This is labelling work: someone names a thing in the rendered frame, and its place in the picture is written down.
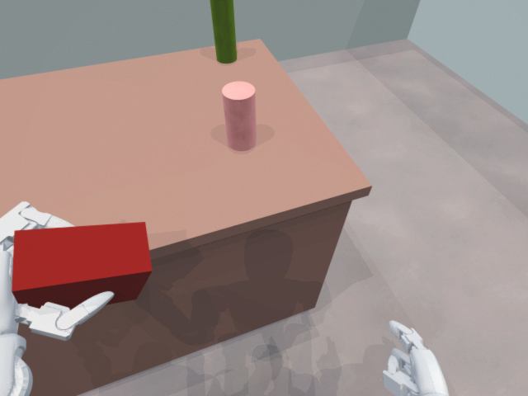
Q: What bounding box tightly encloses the sponge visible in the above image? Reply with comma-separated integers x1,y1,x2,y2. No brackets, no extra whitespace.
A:
12,222,152,310

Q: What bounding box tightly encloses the robot left forearm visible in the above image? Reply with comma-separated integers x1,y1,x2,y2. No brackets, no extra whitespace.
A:
0,333,33,396

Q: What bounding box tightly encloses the robot right hand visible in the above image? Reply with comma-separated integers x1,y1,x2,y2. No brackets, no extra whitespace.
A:
383,320,449,396

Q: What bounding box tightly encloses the table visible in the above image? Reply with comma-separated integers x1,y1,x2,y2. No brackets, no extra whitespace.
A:
0,39,372,396

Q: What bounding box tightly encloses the robot left hand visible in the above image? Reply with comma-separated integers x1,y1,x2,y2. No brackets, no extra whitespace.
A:
0,201,114,341

